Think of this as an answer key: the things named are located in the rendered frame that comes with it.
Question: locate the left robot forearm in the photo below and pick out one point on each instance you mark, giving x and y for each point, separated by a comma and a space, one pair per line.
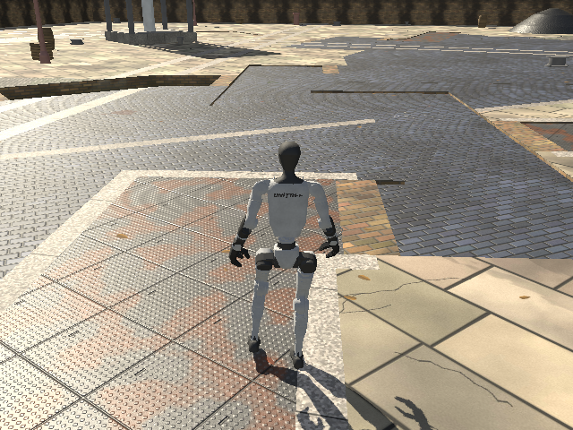
241, 236

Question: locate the left robot foot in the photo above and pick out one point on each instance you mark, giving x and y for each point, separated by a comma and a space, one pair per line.
254, 344

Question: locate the right robot forearm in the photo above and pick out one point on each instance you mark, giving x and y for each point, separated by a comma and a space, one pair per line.
330, 233

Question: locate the left robot hand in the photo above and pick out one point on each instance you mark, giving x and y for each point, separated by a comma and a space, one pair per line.
233, 254

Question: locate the robot left upper arm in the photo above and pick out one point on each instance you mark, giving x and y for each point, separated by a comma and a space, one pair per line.
254, 204

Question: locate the right robot hand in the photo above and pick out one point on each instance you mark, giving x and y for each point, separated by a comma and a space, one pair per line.
327, 245

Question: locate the robot right upper arm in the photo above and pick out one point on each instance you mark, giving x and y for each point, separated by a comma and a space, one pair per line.
321, 204

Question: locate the humanoid robot torso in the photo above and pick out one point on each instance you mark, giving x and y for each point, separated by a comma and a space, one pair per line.
287, 217

